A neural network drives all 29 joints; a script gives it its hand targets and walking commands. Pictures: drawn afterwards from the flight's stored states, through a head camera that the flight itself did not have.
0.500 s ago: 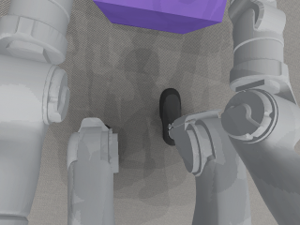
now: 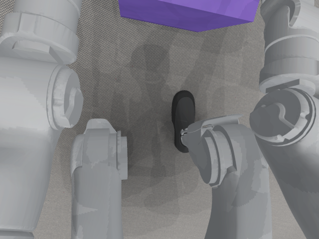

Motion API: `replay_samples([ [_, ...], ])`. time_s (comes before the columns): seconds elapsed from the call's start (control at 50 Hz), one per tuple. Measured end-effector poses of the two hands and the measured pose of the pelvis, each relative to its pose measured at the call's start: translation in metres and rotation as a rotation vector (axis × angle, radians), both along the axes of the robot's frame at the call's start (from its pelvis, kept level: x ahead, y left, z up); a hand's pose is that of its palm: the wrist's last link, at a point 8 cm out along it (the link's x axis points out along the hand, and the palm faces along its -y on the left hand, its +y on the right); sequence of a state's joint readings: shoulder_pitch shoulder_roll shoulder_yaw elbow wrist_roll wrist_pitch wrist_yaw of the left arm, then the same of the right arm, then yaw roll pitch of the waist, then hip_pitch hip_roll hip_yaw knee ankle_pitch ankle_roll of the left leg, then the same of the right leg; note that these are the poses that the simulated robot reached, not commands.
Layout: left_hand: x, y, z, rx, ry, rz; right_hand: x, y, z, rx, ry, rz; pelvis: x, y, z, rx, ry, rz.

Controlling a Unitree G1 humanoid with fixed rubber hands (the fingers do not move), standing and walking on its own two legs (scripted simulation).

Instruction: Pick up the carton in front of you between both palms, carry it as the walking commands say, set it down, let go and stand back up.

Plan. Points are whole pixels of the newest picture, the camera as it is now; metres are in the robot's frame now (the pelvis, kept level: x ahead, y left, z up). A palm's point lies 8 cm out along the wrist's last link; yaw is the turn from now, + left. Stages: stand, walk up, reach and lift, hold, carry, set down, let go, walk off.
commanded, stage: set down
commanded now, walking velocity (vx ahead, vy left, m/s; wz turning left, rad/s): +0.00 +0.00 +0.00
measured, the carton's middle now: out of the picture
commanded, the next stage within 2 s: let go in 1.44 s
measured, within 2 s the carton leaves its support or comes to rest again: neither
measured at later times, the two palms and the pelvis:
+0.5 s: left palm out of the picture +0.62 +0.13 -0.17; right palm out of the picture +0.53 -0.24 -0.17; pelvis -0.01 -0.01 +0.00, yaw +0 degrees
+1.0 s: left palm out of the picture +0.64 +0.13 +0.00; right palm out of the picture +0.53 -0.23 -0.01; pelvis +0.00 -0.01 +0.10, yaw +1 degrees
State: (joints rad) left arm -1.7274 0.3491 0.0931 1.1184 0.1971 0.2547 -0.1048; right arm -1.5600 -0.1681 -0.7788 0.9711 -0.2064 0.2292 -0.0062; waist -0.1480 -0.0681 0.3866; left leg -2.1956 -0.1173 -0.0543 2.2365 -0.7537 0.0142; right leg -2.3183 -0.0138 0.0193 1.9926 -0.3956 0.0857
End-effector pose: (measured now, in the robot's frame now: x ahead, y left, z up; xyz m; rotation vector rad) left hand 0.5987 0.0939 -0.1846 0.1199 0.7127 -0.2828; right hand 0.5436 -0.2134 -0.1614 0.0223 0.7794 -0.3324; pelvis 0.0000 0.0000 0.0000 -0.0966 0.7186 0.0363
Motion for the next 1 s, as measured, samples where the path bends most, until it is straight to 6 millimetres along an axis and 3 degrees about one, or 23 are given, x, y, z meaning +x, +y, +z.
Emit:
replay_samples([
  [0.2, -0.001, 0.000, -0.009, 0.029, -0.018, -0.018, -0.010, -0.004, -0.008, -0.015, 0.006, -0.024, -0.003, 0.001, 0.002, -0.010, -0.023, -0.002],
  [0.3, -0.005, 0.025, -0.024, 0.096, -0.012, 0.037, -0.024, -0.016, -0.022, -0.044, 0.043, -0.065, -0.005, -0.003, 0.003, -0.011, -0.031, 0.005],
  [0.38, 0.004, 0.039, -0.018, 0.116, -0.040, 0.056, -0.022, -0.025, -0.023, -0.055, 0.022, -0.077, -0.006, -0.007, 0.003, -0.012, -0.028, 0.015],
  [0.5, 0.024, 0.037, 0.015, 0.105, -0.100, 0.062, -0.009, -0.026, -0.005, -0.047, -0.049, -0.069, -0.007, -0.014, 0.003, -0.007, -0.023, 0.013],
  [0.62, 0.034, 0.027, 0.058, 0.118, -0.132, 0.055, -0.004, -0.017, 0.032, -0.017, -0.126, -0.083, -0.007, -0.014, 0.015, 0.008, -0.018, -0.004],
  [0.78, 0.039, 0.028, 0.118, 0.139, -0.093, 0.075, -0.019, -0.021, 0.079, -0.013, -0.127, -0.120, -0.005, -0.011, 0.052, 0.027, 0.010, -0.013],
  [1.0, 0.044, 0.038, 0.180, 0.128, -0.086, 0.073, -0.014, -0.020, 0.147, -0.027, -0.138, -0.112, 0.005, -0.011, 0.103, 0.033, 0.089, -0.015],
])
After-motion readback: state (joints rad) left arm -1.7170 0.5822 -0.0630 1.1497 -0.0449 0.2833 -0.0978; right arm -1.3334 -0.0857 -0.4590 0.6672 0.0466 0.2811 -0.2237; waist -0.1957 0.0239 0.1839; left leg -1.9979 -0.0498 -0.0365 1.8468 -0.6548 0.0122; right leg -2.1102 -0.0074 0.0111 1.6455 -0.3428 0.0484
